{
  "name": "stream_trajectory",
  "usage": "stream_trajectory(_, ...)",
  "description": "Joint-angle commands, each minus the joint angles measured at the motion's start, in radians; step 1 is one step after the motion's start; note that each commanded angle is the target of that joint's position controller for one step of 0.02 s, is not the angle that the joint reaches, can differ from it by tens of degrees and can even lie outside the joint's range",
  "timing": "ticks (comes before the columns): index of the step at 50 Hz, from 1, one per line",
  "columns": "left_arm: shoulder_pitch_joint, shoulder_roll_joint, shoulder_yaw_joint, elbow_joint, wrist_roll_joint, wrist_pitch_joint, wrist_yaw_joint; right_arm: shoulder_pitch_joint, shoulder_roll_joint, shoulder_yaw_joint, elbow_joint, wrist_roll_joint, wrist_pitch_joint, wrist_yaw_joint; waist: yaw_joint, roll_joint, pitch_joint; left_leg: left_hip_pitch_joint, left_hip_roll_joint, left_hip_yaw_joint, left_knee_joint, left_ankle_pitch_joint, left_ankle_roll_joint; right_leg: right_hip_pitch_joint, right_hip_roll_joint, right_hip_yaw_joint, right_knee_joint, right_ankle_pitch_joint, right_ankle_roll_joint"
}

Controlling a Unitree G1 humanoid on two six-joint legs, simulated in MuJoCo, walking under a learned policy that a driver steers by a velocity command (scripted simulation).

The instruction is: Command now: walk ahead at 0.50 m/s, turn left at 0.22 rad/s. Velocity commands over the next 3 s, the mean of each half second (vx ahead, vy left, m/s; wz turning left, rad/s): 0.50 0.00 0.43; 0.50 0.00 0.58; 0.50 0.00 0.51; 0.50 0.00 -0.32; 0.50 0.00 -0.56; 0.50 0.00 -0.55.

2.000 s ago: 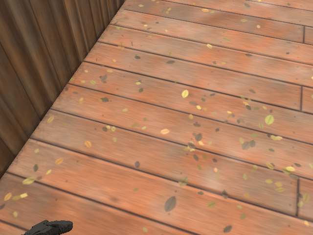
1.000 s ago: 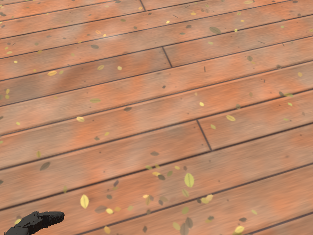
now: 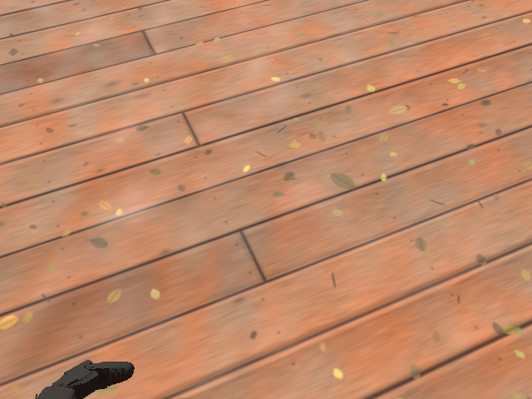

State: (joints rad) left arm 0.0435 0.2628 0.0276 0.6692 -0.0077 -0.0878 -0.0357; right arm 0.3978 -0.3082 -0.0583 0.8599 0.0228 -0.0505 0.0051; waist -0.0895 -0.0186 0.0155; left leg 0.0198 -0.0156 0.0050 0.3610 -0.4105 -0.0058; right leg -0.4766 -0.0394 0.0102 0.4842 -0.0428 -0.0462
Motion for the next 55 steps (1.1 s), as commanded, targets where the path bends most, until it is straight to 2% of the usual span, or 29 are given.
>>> stream_trajectory(1,0.393,0.308,0.107,0.021,0.029,-0.006,0.024,0.032,-0.013,0.015,-0.096,-0.024,-0.019,-0.005,0.196,-0.158,-0.342,-0.526,0.025,-0.004,0.653,0.205,0.037,0.821,-0.312,0.401,0.009,-0.063,-0.174)
stream_trajectory(2,0.424,0.265,0.097,0.032,0.020,0.002,0.022,0.057,-0.028,0.016,-0.087,-0.002,-0.034,-0.002,0.204,-0.274,-0.424,-0.700,-0.025,-0.105,0.846,-0.185,0.023,0.871,-0.392,0.700,-0.140,-0.254,-0.249)
stream_trajectory(3,0.367,0.197,0.075,0.031,0.010,0.002,0.022,-0.015,-0.127,-0.014,-0.094,0.023,-0.038,0.000,0.209,-0.160,-0.261,-0.786,0.033,-0.142,0.924,-0.132,0.029,0.751,-0.357,0.584,-0.171,-0.352,-0.202)
stream_trajectory(5,0.240,0.129,0.052,0.029,0.009,-0.002,0.021,-0.108,-0.120,-0.019,-0.115,0.013,-0.031,-0.003,0.154,-0.084,-0.087,-0.761,0.111,-0.104,0.862,0.030,0.029,0.499,-0.279,0.350,-0.232,-0.270,-0.149)
stream_trajectory(7,0.169,0.096,0.046,0.035,0.019,-0.018,0.019,-0.074,-0.089,-0.025,-0.101,0.008,-0.003,-0.005,0.100,-0.112,-0.034,-0.659,0.148,-0.112,0.805,0.125,0.018,0.356,-0.228,0.205,-0.301,-0.150,-0.128)
stream_trajectory(9,0.155,0.103,0.053,0.052,0.023,-0.033,0.020,-0.068,-0.055,-0.023,-0.101,0.008,0.017,-0.006,0.081,-0.084,-0.014,-0.648,0.152,-0.111,0.788,0.178,0.005,0.313,-0.222,0.111,-0.340,-0.036,-0.139)
stream_trajectory(12,0.170,0.123,0.063,0.082,0.028,-0.037,0.031,-0.124,-0.043,-0.024,-0.126,0.002,0.025,-0.006,0.084,-0.046,0.015,-0.715,0.150,-0.126,0.682,0.300,-0.009,0.341,-0.217,0.004,-0.357,0.071,-0.141)
stream_trajectory(16,0.193,0.153,0.071,0.105,0.021,-0.024,0.045,-0.238,-0.015,-0.012,-0.163,-0.002,0.013,0.019,0.124,-0.025,0.046,-0.693,0.136,-0.058,0.444,0.468,0.000,0.380,-0.196,-0.119,-0.368,0.108,-0.117)
stream_trajectory(21,0.272,0.189,0.086,0.149,-0.001,0.010,0.049,-0.379,-0.005,-0.003,-0.239,-0.002,0.012,0.049,0.173,-0.009,0.093,-0.743,0.116,0.014,0.296,0.406,0.043,0.548,-0.249,-0.176,-0.316,0.206,-0.105)
stream_trajectory(24,0.254,0.224,0.096,0.149,-0.013,0.033,0.056,-0.350,-0.040,-0.021,-0.263,-0.001,0.017,0.059,0.124,-0.053,0.037,-0.629,0.043,0.090,0.277,0.266,0.095,0.611,-0.255,-0.219,-0.164,0.612,-0.075)
stream_trajectory(26,0.228,0.243,0.100,0.142,-0.020,0.047,0.063,-0.159,-0.107,-0.060,-0.226,0.003,0.024,0.052,0.005,-0.066,-0.077,-0.361,-0.038,0.125,0.240,0.230,0.150,0.563,-0.226,-0.248,0.121,0.803,-0.043)
stream_trajectory(27,0.222,0.225,0.091,0.134,-0.016,0.043,0.066,0.009,-0.172,-0.095,-0.184,0.003,0.031,0.034,-0.081,-0.019,-0.162,-0.071,-0.034,0.053,0.178,0.283,0.194,0.386,-0.185,-0.256,0.376,0.628,-0.002)
stream_trajectory(28,0.293,0.088,0.050,0.083,0.027,0.024,0.057,0.035,-0.288,-0.118,-0.172,0.008,0.033,0.015,0.000,0.239,-0.225,0.275,0.222,-0.424,0.145,0.224,0.342,-0.062,-0.025,-0.233,0.746,-0.221,0.065)
stream_trajectory(29,0.267,0.095,0.036,0.063,0.011,-0.019,0.042,0.038,-0.263,-0.100,-0.213,-0.001,0.013,0.023,-0.005,0.201,-0.391,0.404,0.359,-0.857,-0.022,0.095,0.465,-0.244,0.092,0.025,0.924,-0.577,0.071)
stream_trajectory(30,0.145,0.165,0.056,0.032,-0.031,-0.044,0.029,0.018,-0.190,-0.079,-0.204,-0.008,0.000,0.029,-0.044,0.114,-0.288,0.349,0.332,-0.728,-0.067,0.128,0.397,-0.341,0.031,0.090,0.928,-0.492,0.049)
stream_trajectory(31,0.116,0.157,0.051,0.019,-0.034,-0.059,0.028,-0.029,-0.161,-0.070,-0.203,-0.004,-0.009,0.029,-0.009,0.079,-0.175,0.208,0.289,-0.585,-0.066,0.200,0.358,-0.339,-0.012,0.080,0.846,-0.402,0.032)
stream_trajectory(32,0.120,0.152,0.053,0.033,-0.009,-0.062,0.036,-0.100,-0.132,-0.061,-0.211,-0.003,-0.011,0.027,0.040,0.023,-0.110,0.064,0.244,-0.481,-0.069,0.297,0.322,-0.282,-0.049,0.075,0.754,-0.343,0.035)
stream_trajectory(33,0.135,0.165,0.062,0.041,0.008,-0.053,0.040,-0.148,-0.100,-0.050,-0.228,-0.011,-0.012,0.023,0.075,0.037,-0.080,-0.042,0.212,-0.411,-0.087,0.394,0.308,-0.209,-0.072,0.077,0.690,-0.302,0.044)
stream_trajectory(34,0.152,0.165,0.065,0.043,0.012,-0.040,0.038,-0.167,-0.093,-0.046,-0.241,-0.018,-0.012,0.019,0.098,0.054,-0.072,-0.108,0.195,-0.386,-0.109,0.440,0.306,-0.157,-0.079,0.077,0.660,-0.278,0.055)
stream_trajectory(37,0.138,0.121,0.055,0.032,0.024,-0.012,0.040,-0.153,-0.126,-0.055,-0.235,-0.012,-0.016,0.001,0.108,0.052,-0.051,-0.224,0.163,-0.303,-0.136,0.537,0.309,-0.120,-0.065,0.046,0.521,-0.208,0.104)
stream_trajectory(42,-0.052,0.080,0.032,-0.018,0.012,-0.016,0.028,-0.089,-0.149,-0.063,-0.211,-0.003,-0.002,-0.020,0.033,0.101,-0.014,-0.297,0.095,-0.245,-0.120,0.368,0.233,-0.033,0.009,0.032,0.142,0.100,0.127)
stream_trajectory(47,-0.080,0.141,0.053,-0.039,-0.003,-0.035,0.010,-0.045,-0.139,-0.063,-0.189,0.004,0.008,-0.026,0.037,0.133,-0.014,-0.198,0.155,-0.386,-0.012,0.259,0.203,0.027,0.027,0.082,0.020,0.049,0.089)
stream_trajectory(49,0.011,0.160,0.068,-0.017,-0.004,-0.045,0.011,-0.069,-0.126,-0.061,-0.196,0.001,0.014,-0.027,0.092,0.157,-0.031,-0.190,0.145,-0.416,0.068,0.282,0.177,0.136,0.032,0.063,-0.018,-0.014,0.052)
stream_trajectory(50,0.106,0.185,0.083,0.003,0.006,-0.050,0.017,-0.069,-0.088,-0.047,-0.202,-0.004,0.013,-0.025,0.138,0.142,-0.091,-0.221,0.095,-0.384,0.186,0.308,0.145,0.289,0.005,0.071,-0.034,-0.027,0.020)
stream_trajectory(51,0.247,0.238,0.096,0.016,0.022,-0.052,0.025,-0.048,-0.023,-0.023,-0.217,-0.019,0.011,-0.022,0.187,0.017,-0.228,-0.333,0.024,-0.293,0.471,0.165,0.106,0.533,-0.165,0.239,-0.031,-0.106,-0.038)
stream_trajectory(52,0.321,0.321,0.114,0.051,0.033,-0.038,0.020,0.090,0.022,-0.008,-0.253,0.015,0.001,-0.021,0.117,-0.336,-0.321,-0.687,-0.096,-0.173,0.791,-0.209,0.045,0.802,-0.378,0.737,-0.155,-0.364,-0.205)
stream_trajectory(53,0.295,0.224,0.095,0.038,0.009,-0.035,0.014,0.076,-0.091,-0.026,-0.222,0.026,0.001,-0.026,0.142,-0.226,-0.250,-0.811,-0.012,-0.200,0.924,-0.161,0.030,0.763,-0.382,0.809,-0.203,-0.595,-0.198)
stream_trajectory(54,0.252,0.160,0.078,0.027,0.005,-0.029,0.019,-0.035,-0.145,-0.042,-0.231,0.016,0.007,-0.025,0.169,-0.133,-0.134,-0.834,0.021,-0.179,0.951,-0.065,0.026,0.653,-0.336,0.633,-0.210,-0.549,-0.152)
stream_trajectory(55,0.203,0.140,0.068,0.022,0.014,-0.022,0.021,-0.086,-0.139,-0.044,-0.238,0.003,0.013,-0.027,0.154,-0.068,-0.076,-0.796,0.055,-0.152,0.931,0.007,0.022,0.541,-0.291,0.491,-0.216,-0.400,-0.126)
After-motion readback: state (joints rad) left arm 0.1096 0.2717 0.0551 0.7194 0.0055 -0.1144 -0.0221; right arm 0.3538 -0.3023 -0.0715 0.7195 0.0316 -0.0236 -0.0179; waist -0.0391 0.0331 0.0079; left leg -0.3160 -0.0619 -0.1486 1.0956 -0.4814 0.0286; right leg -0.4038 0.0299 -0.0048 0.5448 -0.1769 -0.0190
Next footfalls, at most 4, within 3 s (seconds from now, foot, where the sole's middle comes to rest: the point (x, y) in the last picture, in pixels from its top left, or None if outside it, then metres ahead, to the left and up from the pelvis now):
0.54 left None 0.42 0.16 -0.76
1.02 right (229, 295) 0.75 0.08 -0.76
1.54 left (83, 301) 0.78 0.48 -0.76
2.06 right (100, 193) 1.16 0.48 -0.76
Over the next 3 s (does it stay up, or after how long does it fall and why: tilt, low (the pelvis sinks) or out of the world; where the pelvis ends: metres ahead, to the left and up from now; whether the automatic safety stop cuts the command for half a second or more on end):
stays up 1.44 0.66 0.01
